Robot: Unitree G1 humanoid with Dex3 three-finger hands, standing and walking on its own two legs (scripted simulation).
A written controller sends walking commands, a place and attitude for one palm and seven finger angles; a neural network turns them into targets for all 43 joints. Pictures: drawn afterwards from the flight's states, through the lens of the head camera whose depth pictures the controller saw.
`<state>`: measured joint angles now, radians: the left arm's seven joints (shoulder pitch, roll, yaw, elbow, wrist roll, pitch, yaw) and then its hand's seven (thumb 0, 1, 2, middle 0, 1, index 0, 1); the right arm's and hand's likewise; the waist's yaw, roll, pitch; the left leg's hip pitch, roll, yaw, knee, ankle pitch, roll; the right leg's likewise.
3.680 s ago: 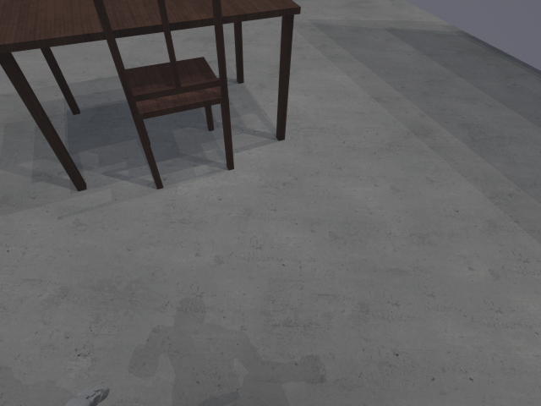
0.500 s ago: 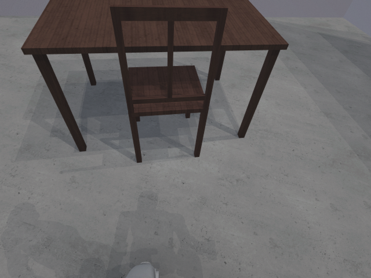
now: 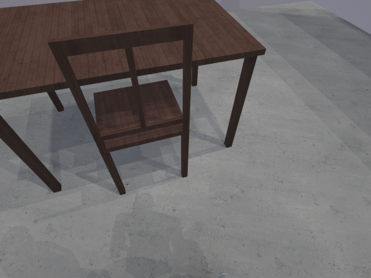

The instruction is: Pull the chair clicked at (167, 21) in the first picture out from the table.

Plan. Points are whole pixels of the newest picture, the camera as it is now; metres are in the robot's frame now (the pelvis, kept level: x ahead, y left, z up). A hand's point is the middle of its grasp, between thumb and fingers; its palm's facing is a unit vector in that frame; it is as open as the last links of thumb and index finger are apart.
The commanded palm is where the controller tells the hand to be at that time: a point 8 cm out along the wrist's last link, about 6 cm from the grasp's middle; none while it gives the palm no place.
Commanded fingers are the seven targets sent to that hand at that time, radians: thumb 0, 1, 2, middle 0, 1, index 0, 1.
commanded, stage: turn to face it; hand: left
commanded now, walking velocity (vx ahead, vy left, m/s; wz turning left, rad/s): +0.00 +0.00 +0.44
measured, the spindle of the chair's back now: (136, 92) +0.72 +0.19 -0.06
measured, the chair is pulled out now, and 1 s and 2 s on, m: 0.00 0.00 0.00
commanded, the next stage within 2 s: take the last steps up to it in 0.48 s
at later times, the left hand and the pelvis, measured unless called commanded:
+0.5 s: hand out of the picture +0.04 +0.23 -0.18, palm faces +0.25 -0.95 -0.20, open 7.4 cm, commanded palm none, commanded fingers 0.00 0.90 0.90 -0.20 -0.30 -0.20 -0.30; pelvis +0.02 +0.03 +0.00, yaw +11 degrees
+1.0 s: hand out of the picture -0.04 +0.13 -0.15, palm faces +0.35 -0.91 -0.19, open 7.4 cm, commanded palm none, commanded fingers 0.00 0.90 0.90 -0.20 -0.30 -0.20 -0.30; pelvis +0.07 +0.00 +0.01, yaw +16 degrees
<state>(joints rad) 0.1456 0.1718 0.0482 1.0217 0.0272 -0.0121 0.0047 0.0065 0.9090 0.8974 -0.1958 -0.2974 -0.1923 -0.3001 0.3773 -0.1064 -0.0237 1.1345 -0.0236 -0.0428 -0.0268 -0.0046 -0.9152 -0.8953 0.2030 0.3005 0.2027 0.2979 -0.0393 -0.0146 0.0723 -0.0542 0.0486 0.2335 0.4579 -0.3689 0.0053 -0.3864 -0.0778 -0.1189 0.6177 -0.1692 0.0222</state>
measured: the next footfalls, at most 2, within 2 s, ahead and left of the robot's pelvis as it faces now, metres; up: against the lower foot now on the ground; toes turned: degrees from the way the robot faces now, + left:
right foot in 0.02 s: +0.12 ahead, -0.12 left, +0.00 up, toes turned -8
left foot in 0.38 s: +0.06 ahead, +0.14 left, +0.00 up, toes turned +16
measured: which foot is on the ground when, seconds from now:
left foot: down 0.00-0.04, up 0.06-0.36, down 0.38-0.78, up 0.80-1.00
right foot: up 0.00-0.00, down 0.02-0.38, up 0.40-0.76, down 0.78-1.00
